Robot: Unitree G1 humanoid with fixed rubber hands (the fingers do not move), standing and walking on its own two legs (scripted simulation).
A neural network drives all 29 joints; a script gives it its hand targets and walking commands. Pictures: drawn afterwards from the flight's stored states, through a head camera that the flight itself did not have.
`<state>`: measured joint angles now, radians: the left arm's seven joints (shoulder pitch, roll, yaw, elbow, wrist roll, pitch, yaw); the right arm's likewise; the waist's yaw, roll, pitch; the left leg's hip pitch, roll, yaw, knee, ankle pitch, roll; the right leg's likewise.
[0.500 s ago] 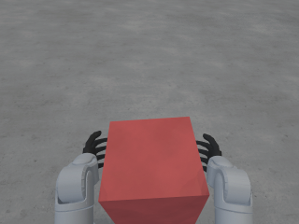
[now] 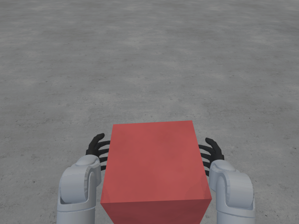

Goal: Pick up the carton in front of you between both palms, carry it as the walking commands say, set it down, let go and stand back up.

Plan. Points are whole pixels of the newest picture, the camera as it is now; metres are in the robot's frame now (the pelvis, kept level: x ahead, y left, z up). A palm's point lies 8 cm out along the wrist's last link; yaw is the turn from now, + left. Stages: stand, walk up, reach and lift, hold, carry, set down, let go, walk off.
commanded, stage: carry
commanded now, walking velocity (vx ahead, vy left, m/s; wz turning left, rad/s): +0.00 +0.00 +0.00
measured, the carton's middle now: (155, 179) +0.27 -0.01 +0.01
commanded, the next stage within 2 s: hold in 1.58 s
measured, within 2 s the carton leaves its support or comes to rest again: neither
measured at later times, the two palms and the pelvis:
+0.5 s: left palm (91, 176) +0.23 +0.14 +0.09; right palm (221, 180) +0.23 -0.16 +0.09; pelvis -0.03 +0.00 +0.00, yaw +0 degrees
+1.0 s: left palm (94, 186) +0.23 +0.14 +0.04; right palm (215, 190) +0.22 -0.15 +0.04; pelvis -0.05 +0.00 +0.00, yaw +0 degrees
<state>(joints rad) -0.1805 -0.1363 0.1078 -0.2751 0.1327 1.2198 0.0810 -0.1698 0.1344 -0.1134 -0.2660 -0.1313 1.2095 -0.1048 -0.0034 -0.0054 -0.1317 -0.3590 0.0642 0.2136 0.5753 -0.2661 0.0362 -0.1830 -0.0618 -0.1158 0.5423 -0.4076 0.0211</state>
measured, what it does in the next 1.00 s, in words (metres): shifts its weight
